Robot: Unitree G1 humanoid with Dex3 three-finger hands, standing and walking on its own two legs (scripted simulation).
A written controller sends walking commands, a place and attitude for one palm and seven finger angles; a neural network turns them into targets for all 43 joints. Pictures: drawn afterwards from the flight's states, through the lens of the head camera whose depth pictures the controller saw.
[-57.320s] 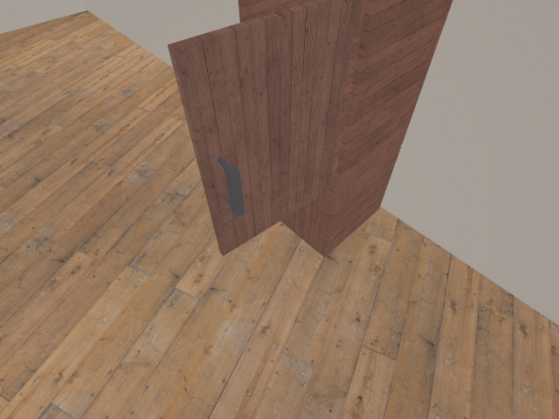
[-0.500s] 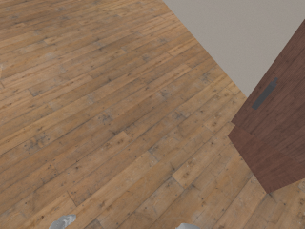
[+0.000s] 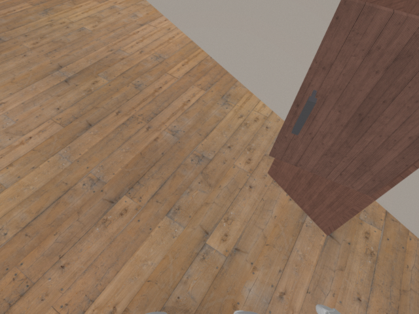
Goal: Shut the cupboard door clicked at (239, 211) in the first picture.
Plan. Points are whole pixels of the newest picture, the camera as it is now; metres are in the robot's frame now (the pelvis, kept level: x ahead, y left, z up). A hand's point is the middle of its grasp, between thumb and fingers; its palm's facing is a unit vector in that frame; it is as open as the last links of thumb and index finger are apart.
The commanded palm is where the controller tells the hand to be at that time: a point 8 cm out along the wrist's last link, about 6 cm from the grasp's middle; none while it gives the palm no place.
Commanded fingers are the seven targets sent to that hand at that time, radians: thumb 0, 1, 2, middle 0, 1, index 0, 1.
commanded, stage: turn to face it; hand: left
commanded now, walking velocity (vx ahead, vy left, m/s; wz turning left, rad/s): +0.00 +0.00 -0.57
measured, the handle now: (304, 112) +0.70 -0.26 -0.05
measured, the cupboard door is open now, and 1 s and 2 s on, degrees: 30 30 30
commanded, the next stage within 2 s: take the last steps up to it in 0.56 s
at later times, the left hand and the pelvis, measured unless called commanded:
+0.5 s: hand (144, 305) +0.15 +0.14 -0.15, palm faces -0.25 -0.93 -0.26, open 7.4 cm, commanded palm none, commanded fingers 0.00 0.90 0.90 -0.20 -0.30 -0.20 -0.30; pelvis +0.01 -0.03 +0.01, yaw -14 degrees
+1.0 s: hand (163, 279) +0.20 +0.11 -0.15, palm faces -0.44 -0.88 -0.17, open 7.4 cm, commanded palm none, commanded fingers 0.00 0.90 0.90 -0.20 -0.30 -0.20 -0.30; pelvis +0.05 -0.05 +0.02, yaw -25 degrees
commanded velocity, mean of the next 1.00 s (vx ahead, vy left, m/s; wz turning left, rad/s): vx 0.11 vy -0.05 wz -0.30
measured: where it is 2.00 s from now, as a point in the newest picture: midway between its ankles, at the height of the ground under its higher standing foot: outside the picture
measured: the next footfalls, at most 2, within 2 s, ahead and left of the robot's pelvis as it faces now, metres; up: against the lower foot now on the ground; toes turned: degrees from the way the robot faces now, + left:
right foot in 0.34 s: +0.02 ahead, -0.15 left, +0.00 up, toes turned -15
left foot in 0.66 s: +0.10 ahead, +0.08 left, +0.00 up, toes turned -13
